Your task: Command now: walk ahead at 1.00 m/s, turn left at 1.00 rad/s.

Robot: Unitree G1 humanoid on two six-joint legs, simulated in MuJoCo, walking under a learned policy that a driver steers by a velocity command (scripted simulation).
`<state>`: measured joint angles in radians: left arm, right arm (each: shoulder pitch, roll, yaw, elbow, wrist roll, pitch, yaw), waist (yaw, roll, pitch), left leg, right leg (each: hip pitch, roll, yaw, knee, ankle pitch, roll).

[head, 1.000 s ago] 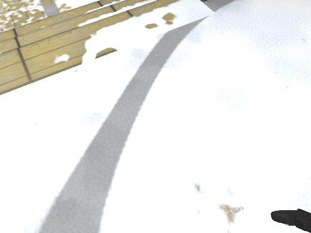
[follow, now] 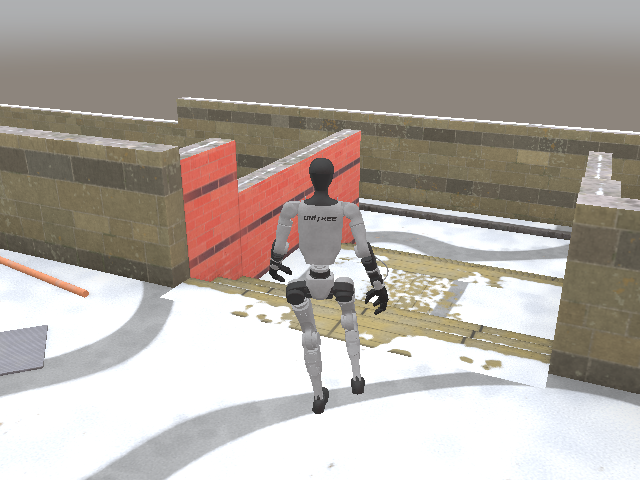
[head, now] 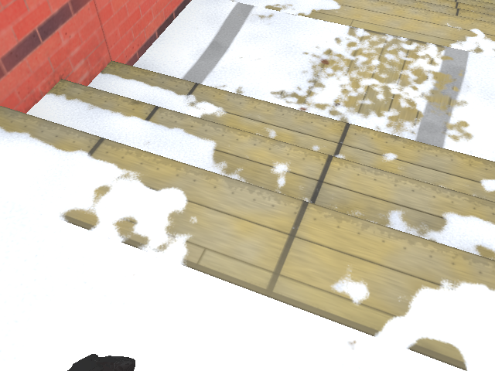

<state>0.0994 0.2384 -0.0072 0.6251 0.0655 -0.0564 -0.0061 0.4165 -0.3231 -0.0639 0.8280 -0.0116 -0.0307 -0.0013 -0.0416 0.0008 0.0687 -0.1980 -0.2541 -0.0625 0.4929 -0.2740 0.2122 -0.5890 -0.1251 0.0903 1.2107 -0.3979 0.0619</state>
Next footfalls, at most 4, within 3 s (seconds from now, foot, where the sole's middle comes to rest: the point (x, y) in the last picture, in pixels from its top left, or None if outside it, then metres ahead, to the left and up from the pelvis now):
0.22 right None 0.45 -0.16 -0.76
0.68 left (181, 278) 0.73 0.21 -0.76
1.10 right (125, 170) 1.15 0.42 -0.76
1.58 left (39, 201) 1.03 0.69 -0.76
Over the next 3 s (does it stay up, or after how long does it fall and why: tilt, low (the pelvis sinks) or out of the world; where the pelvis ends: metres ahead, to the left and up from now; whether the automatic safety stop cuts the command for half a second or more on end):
stays up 0.76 0.81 0.00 its command is cut before an obstacle after 1.7 s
